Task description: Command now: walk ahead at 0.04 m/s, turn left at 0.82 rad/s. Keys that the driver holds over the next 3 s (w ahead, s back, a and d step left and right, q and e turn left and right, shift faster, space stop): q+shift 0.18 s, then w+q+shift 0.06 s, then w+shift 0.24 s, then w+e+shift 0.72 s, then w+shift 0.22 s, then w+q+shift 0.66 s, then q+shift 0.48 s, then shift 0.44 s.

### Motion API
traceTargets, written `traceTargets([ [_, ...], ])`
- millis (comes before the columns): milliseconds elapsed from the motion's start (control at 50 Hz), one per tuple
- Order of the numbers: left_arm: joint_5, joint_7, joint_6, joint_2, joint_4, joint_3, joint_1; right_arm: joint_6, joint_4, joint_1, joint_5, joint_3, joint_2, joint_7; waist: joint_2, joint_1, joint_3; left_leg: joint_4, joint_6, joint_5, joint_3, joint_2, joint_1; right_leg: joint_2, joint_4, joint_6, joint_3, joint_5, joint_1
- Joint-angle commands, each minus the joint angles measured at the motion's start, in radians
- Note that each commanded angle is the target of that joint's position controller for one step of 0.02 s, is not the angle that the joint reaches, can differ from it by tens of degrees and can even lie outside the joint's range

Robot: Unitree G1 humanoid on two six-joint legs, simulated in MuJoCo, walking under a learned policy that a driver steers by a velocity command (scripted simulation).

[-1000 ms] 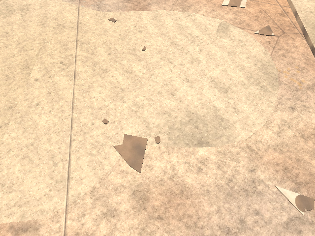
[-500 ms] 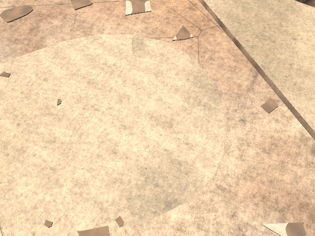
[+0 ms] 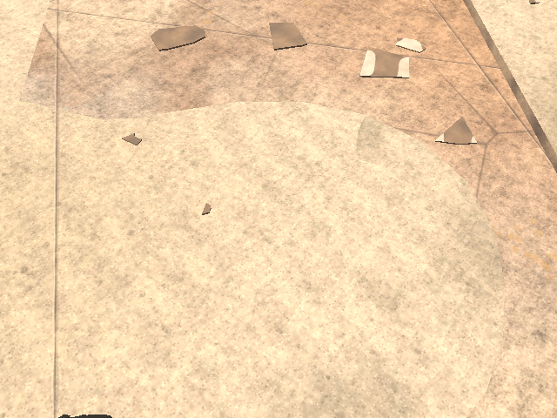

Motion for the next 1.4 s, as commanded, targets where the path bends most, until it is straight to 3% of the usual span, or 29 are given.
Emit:
traceTargets([
  [20,-0.012,0.002,-0.015,0.172,-0.061,0.055,-0.06,-0.001,-0.08,0.04,-0.001,-0.013,-0.053,0.028,-0.159,-0.011,-0.193,-0.142,0.036,0.052,0.019,0.013,0.147,-0.277,-0.116,-0.195,0.11,0.257,0.118],
  [100,-0.047,-0.019,-0.011,0.135,-0.017,0.059,-0.01,0.014,-0.064,0.117,-0.013,-0.049,-0.1,0.031,-0.051,-0.048,-0.157,-0.448,0.139,0.216,0.026,-0.055,0.348,-0.216,0.122,-0.048,0.005,0.01,0.044],
  [120,-0.017,-0.026,-0.002,0.096,-0.02,0.052,0.03,0.007,-0.077,0.147,-0.017,-0.084,-0.228,0.009,0.252,-0.028,-0.103,-0.579,0.236,0.594,-0.281,0.138,0.455,-0.089,0.424,0.057,-0.09,-0.296,-0.189],
  [140,0.011,-0.016,-0.002,0.089,-0.093,0.044,-0.062,-0.018,-0.123,0.11,-0.049,-0.089,-0.308,0.011,0.377,-0.025,-0.118,-0.639,0.426,0.641,-0.614,0.28,0.47,0.06,0.665,0.103,0.068,-0.525,-0.43],
  [180,-0.014,-0.003,-0.007,0.126,-0.098,0.057,-0.122,-0.06,-0.124,0.086,-0.046,-0.076,-0.243,0.021,0.173,-0.042,-0.153,-0.662,0.382,0.46,-0.513,0.213,0.471,0.053,0.768,0.048,0.236,-0.394,-0.463],
  [200,-0.013,-0.005,-0.016,0.138,-0.07,0.064,-0.064,-0.062,-0.118,0.064,-0.005,-0.068,-0.195,0.013,0.09,-0.009,-0.179,-0.673,0.324,0.159,-0.474,0.162,0.482,0.019,0.707,0.031,0.258,-0.288,-0.455],
  [220,-0.013,-0.012,-0.028,0.158,-0.062,0.072,-0.053,-0.059,-0.124,0.044,0.017,-0.056,-0.162,0.006,0.093,-0.001,-0.18,-0.706,0.306,-0.107,-0.484,0.151,0.461,0.013,0.642,0.024,0.26,-0.22,-0.437],
  [260,-0.025,-0.036,-0.051,0.152,-0.052,0.073,-0.052,-0.062,-0.137,0.041,0.006,-0.041,-0.143,-0.006,0.139,0.0,-0.162,-0.758,0.297,-0.279,-0.5,0.128,0.447,0.041,0.565,0.029,0.236,-0.128,-0.414],
  [400,-0.032,-0.072,-0.106,0.094,-0.04,0.04,-0.098,-0.101,-0.098,0.125,-0.005,-0.029,-0.137,-0.007,0.156,-0.047,-0.088,-0.769,0.296,-0.132,-0.404,0.102,0.379,0.054,0.219,0.054,0.189,0.006,-0.259],
  [420,0.06,-0.091,-0.054,0.077,-0.015,0.023,-0.048,-0.084,-0.078,0.169,-0.055,-0.034,-0.164,0.031,0.168,-0.062,-0.089,-0.794,0.281,-0.197,-0.393,0.047,0.365,0.067,0.233,0.066,0.125,-0.032,-0.236],
  [480,0.024,-0.101,-0.028,0.104,-0.049,0.023,-0.078,-0.078,-0.082,0.143,-0.045,-0.027,-0.143,0.064,0.157,-0.058,-0.026,-0.79,0.284,-0.211,-0.415,0.062,0.301,0.049,0.177,0.056,0.115,-0.065,-0.186],
  [540,0.01,-0.095,-0.041,0.119,-0.048,0.018,-0.017,-0.094,-0.083,0.097,-0.04,-0.023,-0.147,0.056,0.128,-0.02,-0.023,-0.795,0.283,-0.223,-0.405,0.107,0.276,0.025,0.117,-0.01,0.09,-0.086,-0.064],
  [580,0.014,-0.084,-0.053,0.13,-0.003,0.023,0.14,-0.102,-0.069,0.078,-0.049,-0.011,-0.12,0.044,0.045,0.061,-0.033,-0.683,0.263,-0.147,-0.319,0.086,0.21,0.054,0.054,-0.059,0.085,-0.138,0.136],
  [600,0.017,-0.075,-0.065,0.176,0.062,0.038,0.345,-0.11,-0.076,0.046,-0.065,0.004,-0.078,0.037,-0.09,0.153,-0.084,-0.392,0.234,0.048,-0.2,0.01,0.102,0.003,0.001,-0.093,0.218,-0.27,0.344],
  [620,0.023,-0.071,-0.071,0.313,0.078,0.07,0.464,-0.128,-0.143,0.012,-0.055,0.025,-0.016,0.036,-0.378,0.176,-0.115,-0.037,0.167,0.004,-0.016,-0.126,-0.167,-0.215,-0.209,-0.2,0.713,-0.622,0.511],
  [640,0.011,-0.085,-0.064,0.277,0.063,0.064,0.411,-0.134,-0.161,-0.032,-0.069,0.022,-0.051,0.032,-0.292,0.138,-0.067,0.109,0.146,-0.082,-0.079,-0.175,-0.377,-0.269,-0.314,-0.253,1.029,-0.72,0.521],
  [680,0.004,-0.085,-0.068,0.202,0.037,0.049,0.329,-0.14,-0.13,-0.058,-0.084,0.019,-0.088,0.043,-0.065,0.096,-0.046,0.181,0.123,0.075,-0.116,-0.068,-0.367,-0.21,-0.233,-0.248,0.799,-0.548,0.446],
  [760,-0.014,-0.061,-0.085,0.143,0.082,0.029,0.373,-0.116,-0.134,-0.093,-0.093,0.039,-0.054,0.068,-0.116,0.058,0.009,0.023,0.056,0.132,-0.073,-0.033,-0.242,-0.078,-0.317,-0.237,0.614,-0.305,0.281],
  [920,-0.021,-0.048,-0.085,0.18,0.128,0.05,0.458,-0.121,-0.21,-0.371,-0.054,0.073,-0.022,0.071,-0.133,0.124,0.025,-0.38,0.038,0.315,-0.003,-0.105,-0.027,-0.047,-0.28,-0.228,0.56,0.267,0.223],
  [980,-0.025,-0.046,-0.091,0.229,0.121,0.061,0.396,-0.129,-0.148,-0.165,-0.052,0.043,-0.093,0.041,-0.11,0.007,-0.109,-0.444,0.085,0.231,0.001,-0.158,0.364,-0.031,-0.048,-0.159,0.512,0.694,0.179],
  [1000,-0.026,-0.052,-0.095,0.258,0.111,0.067,0.353,-0.131,-0.093,0.032,-0.051,0.022,-0.13,0.02,-0.082,-0.1,-0.213,-0.447,0.105,0.21,-0.017,-0.131,0.612,0.01,0.18,-0.131,0.483,0.707,0.093],
  [1020,-0.023,-0.059,-0.108,0.21,0.089,0.055,0.324,-0.132,-0.059,0.237,-0.068,-0.007,-0.198,-0.007,-0.027,-0.194,-0.338,-0.441,0.131,-0.034,-0.161,0.029,0.865,0.074,0.468,-0.12,0.445,0.482,-0.066],
  [1040,-0.052,-0.053,-0.11,0.044,0.046,0.018,0.389,-0.132,-0.046,0.306,-0.109,-0.025,-0.271,-0.013,0.249,-0.146,-0.48,-0.593,0.192,-0.5,-0.64,0.343,1.061,0.183,0.787,-0.111,0.345,-0.299,-0.319],
  [1060,-0.043,-0.05,-0.093,0.103,0.031,0.013,0.361,-0.123,-0.053,0.208,-0.093,-0.022,-0.234,-0.008,0.272,-0.099,-0.422,-0.73,0.215,-0.609,-0.885,0.371,0.928,0.129,0.91,-0.124,0.297,-0.281,-0.41],
  [1100,-0.002,-0.064,-0.066,0.134,0.041,0.021,0.251,-0.12,-0.046,0.088,-0.081,0.008,-0.086,-0.001,0.055,-0.067,-0.158,-0.723,0.209,-0.327,-0.559,0.285,0.671,0.025,0.881,-0.116,0.251,-0.14,-0.436],
  [1220,0.023,-0.123,-0.005,0.05,-0.059,-0.01,0.066,-0.17,0.073,0.144,-0.045,0.03,-0.011,0.025,0.072,0.004,0.02,-0.838,0.173,0.166,-0.114,0.207,0.46,-0.065,0.811,-0.083,0.224,-0.046,-0.501],
  [1280,0.017,-0.139,-0.015,0.059,-0.113,-0.029,-0.022,-0.19,0.094,0.105,-0.054,0.026,-0.04,0.028,0.058,0.049,0.072,-0.915,0.166,0.312,0.07,0.148,0.375,-0.041,0.577,-0.086,0.202,0.1,-0.435],
  [1340,0.022,-0.151,-0.029,0.055,-0.132,-0.047,-0.132,-0.192,0.145,0.189,-0.045,0.022,-0.082,0.029,-0.01,0.014,0.122,-1.014,0.177,0.552,0.17,0.138,0.358,0.031,0.33,-0.132,0.06,0.185,-0.237],
  [1400,0.031,-0.128,-0.037,0.111,-0.096,-0.034,-0.055,-0.167,0.176,0.243,-0.05,0.008,-0.188,0.016,0.063,0.079,0.006,-0.761,0.183,1.291,0.202,0.171,0.583,0.155,0.267,-0.177,-0.006,0.027,-0.086],
])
